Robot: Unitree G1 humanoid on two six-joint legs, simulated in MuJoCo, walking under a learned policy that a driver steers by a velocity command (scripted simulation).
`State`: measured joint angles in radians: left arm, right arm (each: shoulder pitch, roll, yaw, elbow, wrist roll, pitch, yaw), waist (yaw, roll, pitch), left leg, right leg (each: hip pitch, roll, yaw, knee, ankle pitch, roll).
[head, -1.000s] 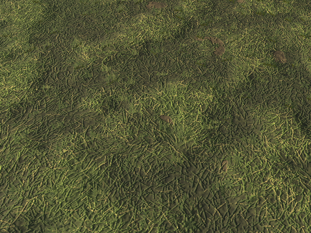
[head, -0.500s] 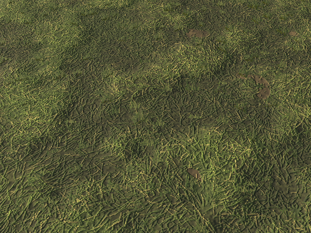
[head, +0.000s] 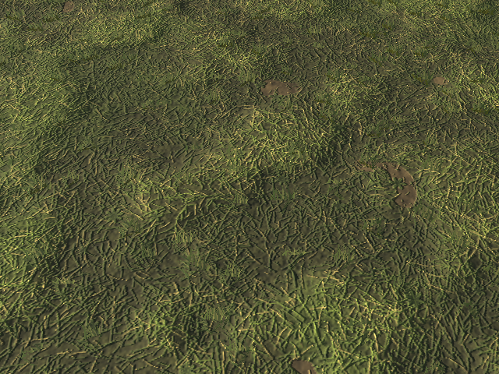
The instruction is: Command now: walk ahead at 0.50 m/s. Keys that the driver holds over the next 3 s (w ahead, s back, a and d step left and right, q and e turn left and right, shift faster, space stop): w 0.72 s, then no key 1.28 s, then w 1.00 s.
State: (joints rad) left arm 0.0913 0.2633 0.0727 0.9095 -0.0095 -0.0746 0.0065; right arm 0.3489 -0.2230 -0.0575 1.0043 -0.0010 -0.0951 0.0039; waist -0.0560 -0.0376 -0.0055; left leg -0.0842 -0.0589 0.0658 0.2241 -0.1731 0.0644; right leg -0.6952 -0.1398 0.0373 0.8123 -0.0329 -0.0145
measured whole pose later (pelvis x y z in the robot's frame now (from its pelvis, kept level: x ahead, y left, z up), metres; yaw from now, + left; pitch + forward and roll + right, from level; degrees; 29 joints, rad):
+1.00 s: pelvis +0.54 -0.01 -0.01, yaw +0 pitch +2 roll +0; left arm 0.17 0.27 0.07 0.96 -0.01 -0.04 0.03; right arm 0.16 -0.22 -0.05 0.96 -0.03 -0.08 0.02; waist -0.01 -0.04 0.05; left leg -0.30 -0.03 0.07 0.38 -0.11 0.07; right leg -0.53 -0.08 0.03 0.99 -0.38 0.02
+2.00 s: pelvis +0.62 -0.03 -0.01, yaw +0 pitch -2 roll +0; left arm 0.14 0.21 0.05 1.12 0.00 0.01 0.04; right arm 0.22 -0.20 -0.02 1.11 -0.01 0.00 -0.04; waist 0.00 0.00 0.04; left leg -0.16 0.01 0.06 0.48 -0.30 0.01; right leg -0.23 -0.02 -0.01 0.49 -0.23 0.01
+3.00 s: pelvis +1.02 -0.03 -0.01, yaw +0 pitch +0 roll +1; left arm 0.19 0.26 0.07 0.96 -0.02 -0.09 0.02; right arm 0.26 -0.23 -0.06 1.03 -0.01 -0.10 0.03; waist -0.03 -0.04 0.02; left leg -0.21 -0.06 0.08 0.34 -0.14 0.08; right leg -0.61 -0.14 0.03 1.13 -0.26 -0.05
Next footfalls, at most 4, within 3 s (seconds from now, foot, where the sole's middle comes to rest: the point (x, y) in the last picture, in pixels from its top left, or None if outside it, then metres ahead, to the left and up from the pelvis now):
0.22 right None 0.32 -0.16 -0.79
0.78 left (213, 330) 0.63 0.08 -0.79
1.18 right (297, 312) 0.67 -0.16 -0.79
2.78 left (220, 203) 1.09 0.05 -0.79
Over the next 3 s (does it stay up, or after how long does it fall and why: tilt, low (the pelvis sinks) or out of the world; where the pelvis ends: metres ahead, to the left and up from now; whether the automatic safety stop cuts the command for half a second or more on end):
stays up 1.02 -0.03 -0.01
